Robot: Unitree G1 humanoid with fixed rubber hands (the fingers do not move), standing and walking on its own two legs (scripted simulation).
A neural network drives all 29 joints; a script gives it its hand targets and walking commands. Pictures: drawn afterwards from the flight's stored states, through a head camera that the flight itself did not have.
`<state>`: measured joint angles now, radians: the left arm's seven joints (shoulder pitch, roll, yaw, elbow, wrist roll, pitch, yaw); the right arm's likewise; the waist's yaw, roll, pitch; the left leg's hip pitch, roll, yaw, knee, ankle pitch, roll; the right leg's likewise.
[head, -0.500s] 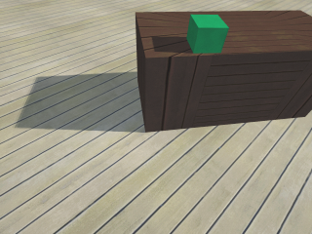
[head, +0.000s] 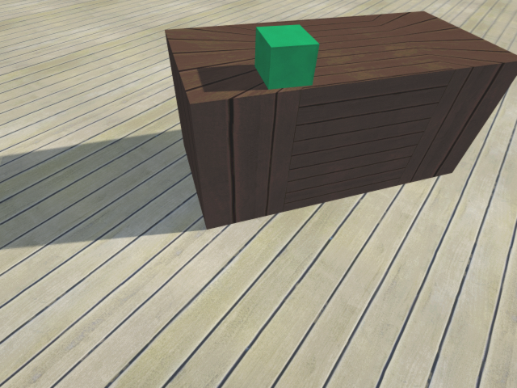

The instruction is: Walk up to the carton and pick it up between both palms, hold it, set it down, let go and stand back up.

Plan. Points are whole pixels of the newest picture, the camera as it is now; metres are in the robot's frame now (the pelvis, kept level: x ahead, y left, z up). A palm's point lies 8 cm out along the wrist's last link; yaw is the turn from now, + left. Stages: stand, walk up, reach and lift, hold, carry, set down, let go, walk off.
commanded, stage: walk up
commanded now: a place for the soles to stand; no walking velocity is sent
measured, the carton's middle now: (284, 56) +1.21 -0.16 +0.00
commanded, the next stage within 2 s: none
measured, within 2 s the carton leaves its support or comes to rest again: neither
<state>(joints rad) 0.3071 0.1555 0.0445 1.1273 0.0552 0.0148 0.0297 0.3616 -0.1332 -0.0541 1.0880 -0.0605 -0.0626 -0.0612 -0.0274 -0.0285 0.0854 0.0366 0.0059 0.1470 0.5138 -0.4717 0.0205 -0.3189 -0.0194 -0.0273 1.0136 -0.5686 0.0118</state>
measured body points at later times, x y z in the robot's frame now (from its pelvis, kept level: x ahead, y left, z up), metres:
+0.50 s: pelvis +0.13 -0.06 -0.01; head +0.13 -0.07 +0.44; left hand +0.15 +0.18 -0.14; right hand +0.20 -0.32 -0.14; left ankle +0.22 +0.07 -0.66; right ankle +0.19 -0.17 -0.72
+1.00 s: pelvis +0.29 -0.01 +0.01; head +0.30 +0.01 +0.45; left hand +0.45 +0.20 -0.14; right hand +0.14 -0.21 -0.12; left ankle +0.26 +0.10 -0.72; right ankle +0.37 -0.16 -0.65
